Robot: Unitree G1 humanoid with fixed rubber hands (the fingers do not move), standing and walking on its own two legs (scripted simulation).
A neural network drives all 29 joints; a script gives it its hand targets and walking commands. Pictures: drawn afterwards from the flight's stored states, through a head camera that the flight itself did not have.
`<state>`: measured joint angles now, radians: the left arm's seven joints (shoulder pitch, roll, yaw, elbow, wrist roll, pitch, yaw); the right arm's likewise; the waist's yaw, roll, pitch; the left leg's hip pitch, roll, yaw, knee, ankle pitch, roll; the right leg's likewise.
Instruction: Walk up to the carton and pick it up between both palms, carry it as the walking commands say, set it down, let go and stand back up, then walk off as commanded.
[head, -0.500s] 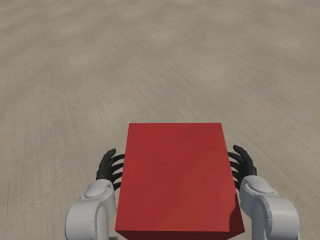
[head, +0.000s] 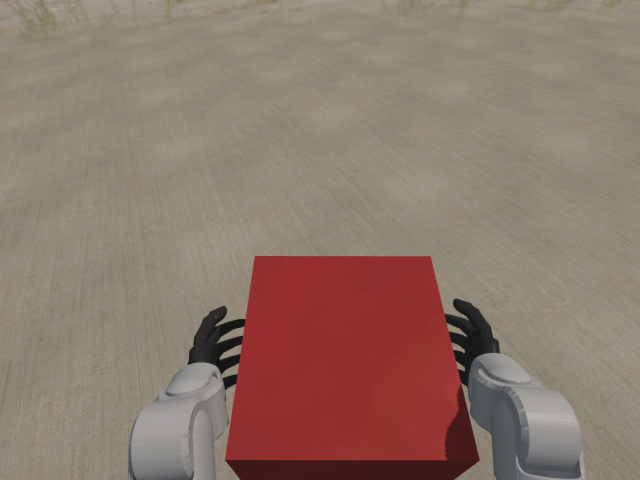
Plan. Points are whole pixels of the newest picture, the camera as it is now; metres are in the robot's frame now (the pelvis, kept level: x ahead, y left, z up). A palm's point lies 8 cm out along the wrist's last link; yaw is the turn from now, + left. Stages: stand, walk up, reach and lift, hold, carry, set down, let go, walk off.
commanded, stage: carry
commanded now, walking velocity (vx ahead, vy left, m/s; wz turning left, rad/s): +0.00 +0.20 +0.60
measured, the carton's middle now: (341, 383) +0.25 +0.00 +0.04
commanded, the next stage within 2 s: none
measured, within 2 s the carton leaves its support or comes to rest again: neither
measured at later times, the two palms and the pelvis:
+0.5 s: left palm out of the picture +0.09 +0.20 +0.07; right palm (429, 435) +0.18 -0.08 +0.06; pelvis -0.10 +0.00 -0.02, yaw +15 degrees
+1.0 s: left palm out of the picture -0.10 +0.36 +0.07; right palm out of the picture +0.06 +0.11 +0.06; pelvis -0.22 +0.11 -0.02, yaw +31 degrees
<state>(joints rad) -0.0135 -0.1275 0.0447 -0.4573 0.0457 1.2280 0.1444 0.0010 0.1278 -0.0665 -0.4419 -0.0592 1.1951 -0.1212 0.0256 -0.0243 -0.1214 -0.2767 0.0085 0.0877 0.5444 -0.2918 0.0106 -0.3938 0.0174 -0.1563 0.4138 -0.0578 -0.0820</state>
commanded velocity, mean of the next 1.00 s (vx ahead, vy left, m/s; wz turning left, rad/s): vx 0.00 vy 0.20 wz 0.60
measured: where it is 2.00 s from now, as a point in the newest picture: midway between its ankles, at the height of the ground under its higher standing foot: outside the picture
